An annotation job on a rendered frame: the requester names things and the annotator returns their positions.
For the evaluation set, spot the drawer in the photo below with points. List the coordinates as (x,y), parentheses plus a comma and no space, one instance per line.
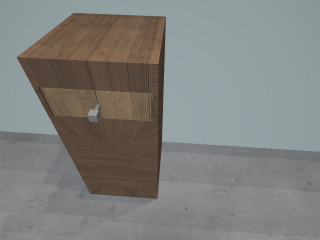
(113,104)

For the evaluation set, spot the cabinet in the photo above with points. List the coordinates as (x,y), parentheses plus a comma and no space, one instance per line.
(106,52)

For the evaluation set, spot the handle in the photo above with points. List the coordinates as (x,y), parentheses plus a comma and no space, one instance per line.
(94,114)

